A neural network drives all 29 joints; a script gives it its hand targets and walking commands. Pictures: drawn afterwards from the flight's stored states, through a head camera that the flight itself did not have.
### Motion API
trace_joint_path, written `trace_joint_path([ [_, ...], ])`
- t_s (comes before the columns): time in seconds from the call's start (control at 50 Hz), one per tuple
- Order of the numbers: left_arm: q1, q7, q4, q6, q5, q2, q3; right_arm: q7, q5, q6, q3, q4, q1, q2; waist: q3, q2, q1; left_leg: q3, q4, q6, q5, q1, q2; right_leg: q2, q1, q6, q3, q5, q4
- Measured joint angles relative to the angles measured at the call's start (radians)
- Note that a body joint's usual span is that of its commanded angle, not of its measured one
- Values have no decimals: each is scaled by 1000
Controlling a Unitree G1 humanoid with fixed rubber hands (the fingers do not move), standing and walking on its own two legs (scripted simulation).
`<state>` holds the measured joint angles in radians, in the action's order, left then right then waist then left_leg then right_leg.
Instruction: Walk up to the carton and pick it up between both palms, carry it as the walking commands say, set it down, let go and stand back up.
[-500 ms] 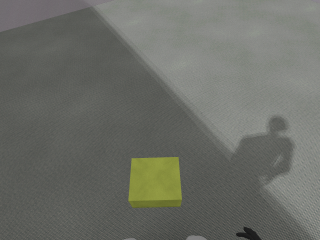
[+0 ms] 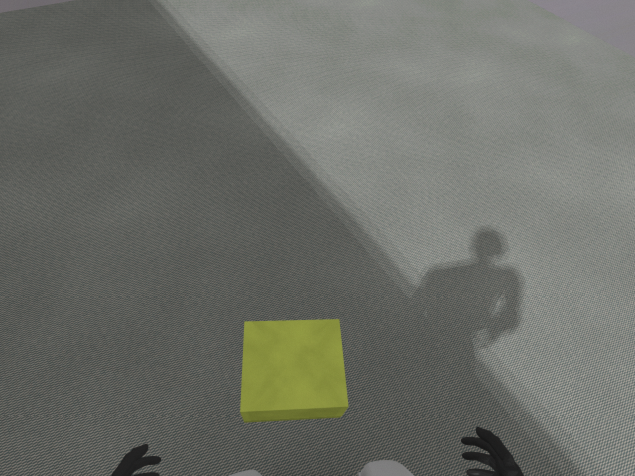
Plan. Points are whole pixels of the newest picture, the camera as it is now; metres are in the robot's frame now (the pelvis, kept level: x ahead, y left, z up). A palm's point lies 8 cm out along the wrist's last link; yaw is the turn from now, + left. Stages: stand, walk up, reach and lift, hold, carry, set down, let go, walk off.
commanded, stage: walk up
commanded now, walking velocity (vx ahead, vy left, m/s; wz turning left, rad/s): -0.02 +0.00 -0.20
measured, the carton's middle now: (292, 370) +0.44 +0.02 -0.68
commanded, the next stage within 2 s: none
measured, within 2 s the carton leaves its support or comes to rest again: neither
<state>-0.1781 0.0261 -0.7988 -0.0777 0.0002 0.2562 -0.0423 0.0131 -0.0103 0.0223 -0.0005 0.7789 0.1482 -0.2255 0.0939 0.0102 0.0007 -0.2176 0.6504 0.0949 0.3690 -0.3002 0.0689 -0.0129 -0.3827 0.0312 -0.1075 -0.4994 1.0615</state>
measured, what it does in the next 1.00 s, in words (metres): steps on the spot: right foot, then left foot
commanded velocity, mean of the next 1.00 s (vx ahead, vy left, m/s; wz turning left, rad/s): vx -0.03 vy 0.01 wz -0.05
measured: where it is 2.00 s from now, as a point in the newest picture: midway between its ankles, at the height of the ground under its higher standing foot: outside the picture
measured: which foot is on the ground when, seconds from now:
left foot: down 0.00-0.22, up 0.24-0.52, down 0.54-1.00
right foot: up 0.00-0.18, down 0.20-0.58, up 0.60-1.00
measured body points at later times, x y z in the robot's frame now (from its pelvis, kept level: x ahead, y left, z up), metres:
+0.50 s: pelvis -0.04 -0.02 +0.00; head +0.00 -0.03 +0.45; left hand +0.05 +0.25 -0.13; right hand +0.07 -0.27 -0.13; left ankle -0.06 +0.05 -0.71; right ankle -0.04 -0.15 -0.73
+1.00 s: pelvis -0.08 +0.02 +0.00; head -0.06 +0.04 +0.45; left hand +0.03 +0.28 -0.14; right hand +0.03 -0.24 -0.11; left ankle -0.06 +0.06 -0.73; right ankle -0.09 -0.14 -0.71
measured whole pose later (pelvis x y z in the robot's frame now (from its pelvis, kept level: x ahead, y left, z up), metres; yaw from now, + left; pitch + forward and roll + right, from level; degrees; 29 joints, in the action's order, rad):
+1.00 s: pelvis -0.08 +0.02 +0.00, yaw -4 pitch -3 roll -1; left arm -0.24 0.03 -0.80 -0.08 0.00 0.26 -0.04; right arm 0.01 -0.02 0.03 0.00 0.79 0.16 -0.23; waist 0.08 0.01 0.00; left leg -0.19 0.60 0.12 0.32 -0.24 -0.03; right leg -0.01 -0.28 0.01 -0.11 -0.44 0.77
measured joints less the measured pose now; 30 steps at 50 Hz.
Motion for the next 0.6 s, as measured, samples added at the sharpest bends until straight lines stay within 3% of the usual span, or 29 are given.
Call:
trace_joint_path([
  [0.1, 0, -2, 0, -2, 0, 0, 0, 0, -4, 9, 0, 0, 0, 2, 0, 0, 0, -38, 0, 0, -6, 0, -15, 0, 2, 0, 0, 0, -53],
  [0.16, -5, -2, 1, 12, 0, 0, 0, 0, -4, 18, 0, 0, 0, 2, -1, 1, 1, -67, 1, 0, -11, 1, -26, 0, 27, 0, -1, 22, -176],
  [0.2, -21, -2, 1, 25, 0, 1, 0, 0, -4, 29, 0, 0, 0, 2, -1, 1, 1, -85, 14, -5, -8, 0, -30, 1, 67, -1, -1, 116, -301],
  [0.24, -38, -2, 0, 36, 0, -1, 3, 0, -4, 47, 0, 1, 1, 2, 0, -11, 0, -88, 38, -12, 29, 1, -23, -2, 90, -21, 0, 81, -328],
  [0.3, -71, -2, 0, 48, 0, -1, 3, 0, -4, 67, 0, 1, 1, -1, -1, -11, 1, -21, 114, -12, 154, -14, -49, -2, 93, -37, -4, 85, -338],
  [0.46, -95, 0, 0, 60, 0, -1, 7, 0, -3, 56, 0, 0, 1, -9, -1, -12, 0, 46, 151, -13, 154, -14, -79, -3, 77, -40, -3, 149, -402],
  [0.54, -88, 1, 0, 53, 0, -1, 7, 0, 0, 43, 0, 0, 1, -9, -2, -12, -1, 47, -33, -13, 14, 57, -84, -5, 73, -19, -2, 159, -405],
  [0.6, -69, 1, 0, 46, 0, -1, 7, 0, 0, 37, 0, 11, 6, -8, -6, 2, 0, 45, -48, -7, -24, 63, -90, 0, 81, -17, -3, 171, -412],
])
